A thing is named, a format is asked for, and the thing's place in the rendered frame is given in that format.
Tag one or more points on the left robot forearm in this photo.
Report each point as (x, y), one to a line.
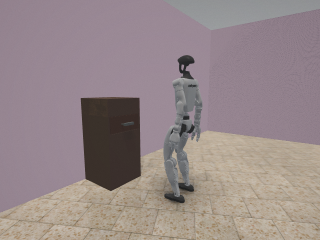
(179, 117)

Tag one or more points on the robot left thigh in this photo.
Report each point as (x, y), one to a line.
(167, 153)

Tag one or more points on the robot left hand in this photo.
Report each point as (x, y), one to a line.
(174, 138)

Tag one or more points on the robot right upper arm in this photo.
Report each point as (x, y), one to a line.
(198, 101)

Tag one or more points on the robot left upper arm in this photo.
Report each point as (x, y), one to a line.
(178, 86)

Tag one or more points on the right robot forearm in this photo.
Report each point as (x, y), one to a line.
(197, 116)

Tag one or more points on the robot left shin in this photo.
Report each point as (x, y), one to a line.
(172, 175)

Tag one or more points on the robot right hand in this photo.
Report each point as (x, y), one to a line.
(197, 129)

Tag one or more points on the drawer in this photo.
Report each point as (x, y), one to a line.
(117, 121)

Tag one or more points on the handle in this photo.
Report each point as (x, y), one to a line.
(127, 124)

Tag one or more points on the cabinet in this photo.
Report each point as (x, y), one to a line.
(111, 160)

